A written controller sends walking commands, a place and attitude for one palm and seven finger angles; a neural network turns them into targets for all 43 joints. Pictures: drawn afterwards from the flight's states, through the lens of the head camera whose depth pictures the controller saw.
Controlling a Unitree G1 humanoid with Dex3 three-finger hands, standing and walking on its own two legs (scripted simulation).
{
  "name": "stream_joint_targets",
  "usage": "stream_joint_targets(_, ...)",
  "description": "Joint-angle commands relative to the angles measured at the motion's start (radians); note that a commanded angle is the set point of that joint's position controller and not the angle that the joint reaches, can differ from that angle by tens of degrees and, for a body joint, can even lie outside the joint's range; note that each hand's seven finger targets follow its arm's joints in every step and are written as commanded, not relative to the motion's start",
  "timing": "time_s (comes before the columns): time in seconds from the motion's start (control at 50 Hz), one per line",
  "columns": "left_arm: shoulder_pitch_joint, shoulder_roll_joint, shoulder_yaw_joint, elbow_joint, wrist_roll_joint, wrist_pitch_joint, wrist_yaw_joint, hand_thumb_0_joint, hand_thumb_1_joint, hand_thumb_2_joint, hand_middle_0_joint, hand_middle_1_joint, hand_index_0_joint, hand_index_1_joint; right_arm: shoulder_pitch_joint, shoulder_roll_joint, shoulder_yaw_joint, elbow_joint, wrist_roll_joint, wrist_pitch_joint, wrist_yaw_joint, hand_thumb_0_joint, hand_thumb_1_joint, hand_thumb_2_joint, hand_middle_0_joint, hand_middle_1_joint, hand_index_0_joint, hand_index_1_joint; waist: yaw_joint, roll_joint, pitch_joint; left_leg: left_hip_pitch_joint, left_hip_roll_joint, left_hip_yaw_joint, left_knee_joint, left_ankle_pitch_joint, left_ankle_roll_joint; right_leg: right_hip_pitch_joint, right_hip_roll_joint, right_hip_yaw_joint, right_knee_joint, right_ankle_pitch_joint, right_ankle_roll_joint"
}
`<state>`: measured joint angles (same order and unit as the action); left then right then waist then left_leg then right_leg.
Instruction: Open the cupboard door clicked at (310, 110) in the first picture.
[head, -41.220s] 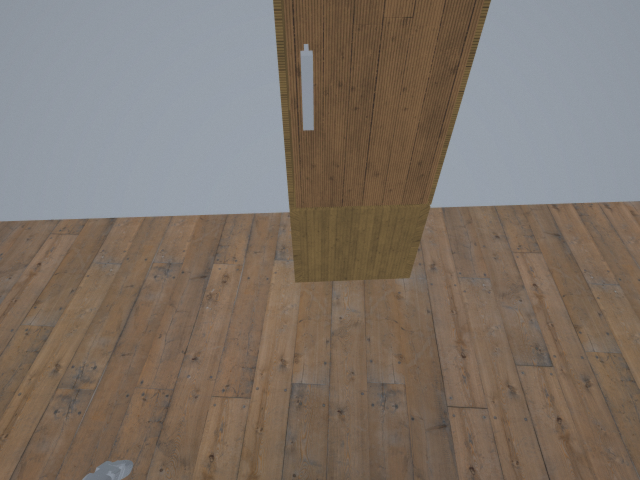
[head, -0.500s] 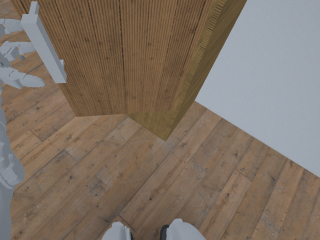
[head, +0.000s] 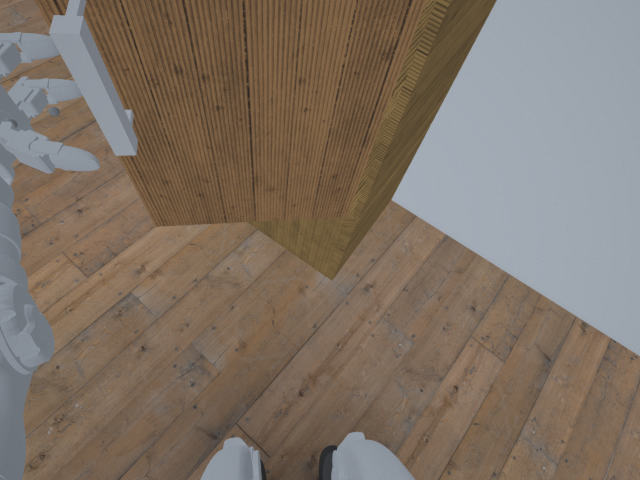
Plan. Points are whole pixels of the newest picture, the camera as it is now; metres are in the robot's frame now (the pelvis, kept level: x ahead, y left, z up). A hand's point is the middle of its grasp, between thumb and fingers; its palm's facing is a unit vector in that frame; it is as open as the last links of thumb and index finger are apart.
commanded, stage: slide the fingers in behind the handle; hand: left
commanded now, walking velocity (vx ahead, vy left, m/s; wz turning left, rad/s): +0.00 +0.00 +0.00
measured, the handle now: (104, 82) +0.56 +0.22 +0.10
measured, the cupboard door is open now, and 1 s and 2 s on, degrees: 42 42 43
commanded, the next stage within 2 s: close the thumb around the handle in 1.42 s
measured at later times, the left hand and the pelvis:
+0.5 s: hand (97, 110) +0.52 +0.22 +0.10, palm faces +0.04 -1.00 +0.00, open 13.9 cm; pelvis +0.00 -0.01 +0.00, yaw +0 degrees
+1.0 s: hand (121, 110) +0.51 +0.19 +0.11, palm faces +0.05 -1.00 +0.00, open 13.9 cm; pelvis +0.00 -0.01 +0.00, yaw +0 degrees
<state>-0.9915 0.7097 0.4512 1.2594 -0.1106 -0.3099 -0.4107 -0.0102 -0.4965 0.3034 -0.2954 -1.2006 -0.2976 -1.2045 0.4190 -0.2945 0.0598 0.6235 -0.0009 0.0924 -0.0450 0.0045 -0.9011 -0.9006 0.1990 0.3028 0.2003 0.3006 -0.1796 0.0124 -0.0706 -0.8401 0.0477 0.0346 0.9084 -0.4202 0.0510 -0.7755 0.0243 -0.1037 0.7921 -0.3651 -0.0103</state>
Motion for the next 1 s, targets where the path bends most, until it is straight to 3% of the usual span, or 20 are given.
stream_joint_targets(0.0, -0.443, 0.217, 0.0, -0.222, -0.012, -0.059, 0.026, 0.0, -0.5, 0.3, -0.3, -1.2, -0.3, -1.2, 0.195, -0.189, -0.074, -0.033, -0.002, -0.015, -0.005, 0.0, -0.9, -0.9, 0.2, 0.3, 0.2, 0.3, -0.021, 0.213, -0.463, 0.479, 0.004, -0.119, -0.08, 0.481, -0.034, 0.043, 0.039, 0.051, -0.053, 0.271, -0.01)
stream_joint_targets(0.06, -0.435, 0.238, 0.031, -0.244, -0.011, -0.064, 0.054, 0.0, -0.5, 0.3, -0.3, -1.2, -0.3, -1.2, 0.203, -0.193, -0.075, -0.039, -0.006, -0.017, -0.001, 0.0, -0.9, -0.9, 0.2, 0.3, 0.2, 0.3, -0.012, 0.176, -0.475, 0.467, 0.002, -0.119, -0.084, 0.485, -0.029, 0.074, 0.042, 0.051, -0.05, 0.284, -0.011)
stream_joint_targets(0.1, -0.428, 0.23, 0.028, -0.271, -0.004, -0.071, 0.066, 0.0, -0.5, 0.3, -0.3, -1.2, -0.3, -1.2, 0.198, -0.187, -0.076, -0.042, -0.006, -0.018, 0.006, 0.0, -0.9, -0.9, 0.2, 0.3, 0.2, 0.3, 0.002, 0.218, -0.511, 0.492, 0.002, -0.115, -0.082, 0.507, -0.035, 0.082, 0.041, 0.052, -0.047, 0.294, -0.011)
stream_joint_targets(0.18, -0.396, 0.256, 0.057, -0.239, 0.004, -0.068, 0.088, 0.0, -0.5, 0.3, -0.3, -1.2, -0.3, -1.2, 0.196, -0.187, -0.078, -0.046, -0.003, -0.014, 0.007, 0.0, -0.9, -0.9, 0.2, 0.3, 0.2, 0.3, 0.003, 0.151, -0.465, 0.42, -0.001, -0.1, -0.087, 0.464, -0.024, 0.118, 0.041, 0.058, -0.049, 0.31, -0.007)
stream_joint_targets(0.2, -0.397, 0.231, 0.033, -0.229, 0.006, -0.064, 0.09, 0.0, -0.5, 0.3, -0.3, -1.2, -0.3, -1.2, 0.191, -0.183, -0.074, -0.049, -0.001, -0.014, 0.009, 0.0, -0.9, -0.9, 0.2, 0.3, 0.2, 0.3, 0.0, 0.171, -0.44, 0.407, -0.005, -0.094, -0.091, 0.442, -0.024, 0.116, 0.04, 0.061, -0.054, 0.303, -0.007)
stream_joint_targets(0.22, -0.405, 0.258, 0.056, -0.26, 0.009, -0.069, 0.096, 0.0, -0.5, 0.3, -0.3, -1.2, -0.3, -1.2, 0.195, -0.186, -0.078, -0.051, -0.003, -0.015, 0.008, 0.0, -0.9, -0.9, 0.2, 0.3, 0.2, 0.3, 0.006, 0.163, -0.465, 0.412, -0.004, -0.095, -0.091, 0.443, -0.023, 0.129, 0.04, 0.062, -0.051, 0.307, -0.007)
stream_joint_targets(0.28, -0.4, 0.203, 0.024, -0.286, 0.004, -0.085, 0.098, 0.0, -0.5, 0.3, -0.3, -1.2, -0.3, -1.2, 0.191, -0.177, -0.08, -0.052, -0.003, -0.019, 0.012, 0.0, -0.9, -0.9, 0.2, 0.3, 0.2, 0.3, 0.008, 0.199, -0.494, 0.46, -0.003, -0.096, -0.087, 0.477, -0.028, 0.118, 0.042, 0.06, -0.049, 0.317, -0.01)
stream_joint_targets(0.32, -0.389, 0.171, 0.009, -0.239, -0.004, -0.076, 0.098, 0.0, -0.5, 0.3, -0.3, -1.2, -0.3, -1.2, 0.193, -0.177, -0.08, -0.045, -0.001, -0.019, 0.013, 0.0, -0.9, -0.9, 0.2, 0.3, 0.2, 0.3, -0.007, 0.14, -0.448, 0.422, -0.003, -0.094, -0.091, 0.437, -0.022, 0.119, 0.043, 0.06, -0.057, 0.305, -0.006)
stream_joint_targets(0.44, -0.431, 0.171, -0.002, -0.226, 0.004, -0.071, 0.111, 0.0, -0.5, 0.3, -0.3, -1.2, -0.3, -1.2, 0.193, -0.179, -0.077, -0.04, 0.0, -0.029, 0.01, 0.0, -0.9, -0.9, 0.2, 0.3, 0.2, 0.3, -0.018, 0.123, -0.425, 0.374, -0.012, -0.087, -0.096, 0.373, -0.014, 0.129, 0.036, 0.072, -0.062, 0.285, -0.005)
stream_joint_targets(0.5, -0.452, 0.16, -0.001, -0.265, 0.006, -0.096, 0.122, 0.0, -0.5, 0.3, -0.3, -1.2, -0.3, -1.2, 0.196, -0.172, -0.081, -0.034, -0.004, -0.035, 0.013, 0.0, -0.9, -0.9, 0.2, 0.3, 0.2, 0.3, -0.01, 0.181, -0.488, 0.438, -0.01, -0.093, -0.082, 0.446, -0.022, 0.12, 0.037, 0.07, -0.047, 0.317, -0.009)
stream_joint_targets(0.56, -0.422, 0.13, -0.006, -0.255, 0.0, -0.098, 0.128, 0.0, -0.5, 0.3, -0.3, -1.2, -0.3, -1.2, 0.199, -0.172, -0.085, -0.032, -0.005, -0.034, 0.017, 0.0, -0.9, -0.9, 0.2, 0.3, 0.2, 0.3, -0.012, 0.14, -0.487, 0.44, -0.009, -0.094, -0.075, 0.477, -0.02, 0.126, 0.039, 0.065, -0.044, 0.341, -0.008)
stream_joint_targets(0.6, -0.419, 0.115, -0.013, -0.264, 0.001, -0.092, 0.132, 0.0, -0.5, 0.3, -0.3, -1.2, -0.3, -1.2, 0.193, -0.17, -0.087, -0.032, -0.005, -0.033, 0.02, 0.0, -0.9, -0.9, 0.2, 0.3, 0.2, 0.3, -0.003, 0.171, -0.492, 0.451, -0.008, -0.093, -0.078, 0.49, -0.025, 0.123, 0.036, 0.065, -0.042, 0.348, -0.007)
stream_joint_targets(0.66, -0.384, 0.144, 0.018, -0.27, 0.001, -0.086, 0.148, 0.0, -0.5, 0.3, -0.3, -1.2, -0.3, -1.2, 0.193, -0.171, -0.088, -0.037, -0.005, -0.028, 0.023, 0.0, -0.9, -0.9, 0.2, 0.3, 0.2, 0.3, 0.011, 0.138, -0.49, 0.428, -0.012, -0.086, -0.077, 0.498, -0.02, 0.159, 0.038, 0.067, -0.042, 0.374, -0.009)
stream_joint_targets(0.74, -0.412, 0.113, -0.009, -0.286, 0.01, -0.089, 0.166, 0.0, -0.5, 0.3, -0.3, -1.2, -0.3, -1.2, 0.182, -0.164, -0.087, -0.04, -0.003, -0.03, 0.025, 0.0, -0.9, -0.9, 0.2, 0.3, 0.2, 0.3, 0.005, 0.144, -0.467, 0.41, -0.015, -0.081, -0.087, 0.449, -0.02, 0.16, 0.036, 0.07, -0.048, 0.353, -0.006)
stream_joint_targets(0.8, -0.403, 0.107, 0.0, -0.333, 0.005, -0.11, 0.176, 0.0, -0.5, 0.3, -0.3, -1.2, -0.3, -1.2, 0.183, -0.161, -0.093, -0.041, -0.005, -0.033, 0.028, 0.0, -0.9, -0.9, 0.2, 0.3, 0.2, 0.3, 0.014, 0.149, -0.525, 0.452, -0.014, -0.082, -0.081, 0.514, -0.022, 0.184, 0.037, 0.072, -0.04, 0.402, -0.007)
stream_joint_targets(0.82, -0.395, 0.051, -0.04, -0.325, 0.003, -0.107, 0.173, 0.0, -0.5, 0.3, -0.3, -1.2, -0.3, -1.2, 0.175, -0.155, -0.092, -0.043, -0.003, -0.035, 0.032, 0.0, -0.9, -0.9, 0.2, 0.3, 0.2, 0.3, 0.007, 0.16, -0.512, 0.456, -0.016, -0.079, -0.082, 0.502, -0.023, 0.168, 0.038, 0.07, -0.043, 0.39, -0.006)
stream_joint_targets(0.86, -0.366, 0.07, -0.015, -0.287, -0.001, -0.103, 0.178, 0.0, -0.5, 0.3, -0.3, -1.2, -0.3, -1.2, 0.182, -0.16, -0.092, -0.035, -0.004, -0.033, 0.032, 0.0, -0.9, -0.9, 0.2, 0.3, 0.2, 0.3, 0.009, 0.118, -0.47, 0.428, -0.016, -0.079, -0.083, 0.495, -0.019, 0.174, 0.039, 0.067, -0.047, 0.388, -0.009)
stream_joint_targets(0.9, -0.39, 0.043, -0.043, -0.271, 0.001, -0.09, 0.18, 0.0, -0.5, 0.3, -0.3, -1.2, -0.3, -1.2, 0.176, -0.159, -0.092, -0.032, -0.002, -0.034, 0.031, 0.0, -0.9, -0.9, 0.2, 0.3, 0.2, 0.3, -0.004, 0.108, -0.441, 0.405, -0.017, -0.074, -0.092, 0.452, -0.017, 0.166, 0.035, 0.072, -0.055, 0.375, -0.004)
stream_joint_targets(0.96, -0.405, 0.035, -0.045, -0.326, 0.001, -0.108, 0.183, 0.0, -0.5, 0.3, -0.3, -1.2, -0.3, -1.2, 0.176, -0.157, -0.095, -0.035, -0.005, -0.041, 0.031, 0.0, -0.9, -0.9, 0.2, 0.3, 0.2, 0.3, 0.006, 0.15, -0.493, 0.451, -0.018, -0.079, -0.087, 0.484, -0.02, 0.172, 0.035, 0.07, -0.046, 0.383, -0.011)
stream_joint_targets(0.98, -0.399, -0.013, -0.083, -0.316, 0.0, -0.108, 0.182, 0.0, -0.5, 0.3, -0.3, -1.2, -0.3, -1.2, 0.172, -0.151, -0.094, -0.033, -0.004, -0.042, 0.036, 0.0, -0.9, -0.9, 0.2, 0.3, 0.2, 0.3, 0.001, 0.153, -0.493, 0.468, -0.016, -0.085, -0.09, 0.489, -0.024, 0.153, 0.036, 0.066, -0.048, 0.373, -0.01)
